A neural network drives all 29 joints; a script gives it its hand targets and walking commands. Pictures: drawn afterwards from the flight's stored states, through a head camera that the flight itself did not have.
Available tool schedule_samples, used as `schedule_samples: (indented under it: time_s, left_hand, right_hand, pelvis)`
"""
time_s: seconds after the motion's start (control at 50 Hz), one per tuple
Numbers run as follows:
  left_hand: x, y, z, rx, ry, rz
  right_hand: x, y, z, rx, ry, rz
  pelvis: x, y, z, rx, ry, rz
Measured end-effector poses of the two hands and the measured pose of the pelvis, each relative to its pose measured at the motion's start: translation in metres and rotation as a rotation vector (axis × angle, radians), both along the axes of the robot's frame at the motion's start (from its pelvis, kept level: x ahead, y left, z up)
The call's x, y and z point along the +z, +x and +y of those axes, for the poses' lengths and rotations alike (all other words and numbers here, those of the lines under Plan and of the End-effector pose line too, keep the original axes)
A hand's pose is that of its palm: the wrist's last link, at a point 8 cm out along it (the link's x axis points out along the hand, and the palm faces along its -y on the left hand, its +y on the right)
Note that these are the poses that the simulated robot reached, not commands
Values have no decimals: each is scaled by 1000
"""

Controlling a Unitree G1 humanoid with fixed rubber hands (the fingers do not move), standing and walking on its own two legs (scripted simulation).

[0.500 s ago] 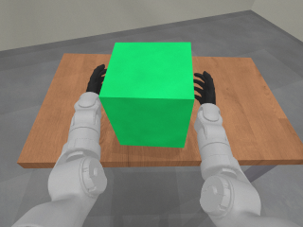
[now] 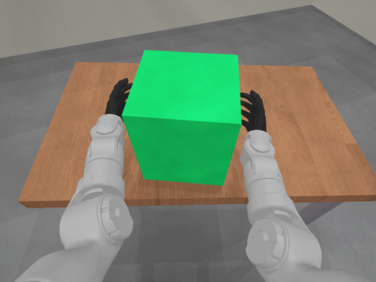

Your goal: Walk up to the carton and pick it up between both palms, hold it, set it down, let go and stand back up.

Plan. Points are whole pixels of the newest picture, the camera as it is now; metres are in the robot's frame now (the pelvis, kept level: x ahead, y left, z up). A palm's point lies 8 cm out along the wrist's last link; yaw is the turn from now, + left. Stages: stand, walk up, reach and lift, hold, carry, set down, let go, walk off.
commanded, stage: set down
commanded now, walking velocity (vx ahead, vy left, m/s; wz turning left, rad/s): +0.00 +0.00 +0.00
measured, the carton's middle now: (186, 122) +0.46 +0.00 +0.05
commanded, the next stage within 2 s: none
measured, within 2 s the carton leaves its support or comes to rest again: neither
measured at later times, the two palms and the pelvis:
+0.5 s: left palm (118, 115) +0.45 +0.16 +0.09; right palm (254, 133) +0.40 -0.14 +0.08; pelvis +0.00 +0.00 +0.00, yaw +0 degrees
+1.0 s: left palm (120, 124) +0.45 +0.16 +0.06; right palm (257, 134) +0.41 -0.16 +0.06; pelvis +0.00 +0.00 +0.00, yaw +0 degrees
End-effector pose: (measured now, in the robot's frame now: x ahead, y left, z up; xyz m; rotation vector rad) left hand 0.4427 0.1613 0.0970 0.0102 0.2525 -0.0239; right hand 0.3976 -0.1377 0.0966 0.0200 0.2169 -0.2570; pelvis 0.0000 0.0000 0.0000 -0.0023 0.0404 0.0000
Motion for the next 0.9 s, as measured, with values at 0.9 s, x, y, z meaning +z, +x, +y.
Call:
schedule_samples:
  time_s: [0.9]
  left_hand:
    - [-29, 8, -4, 3, 90, 46]
  right_hand:
    - [-31, 7, -15, 13, -64, 74]
  pelvis:
    - [-3, 3, 1, -6, 1, 169]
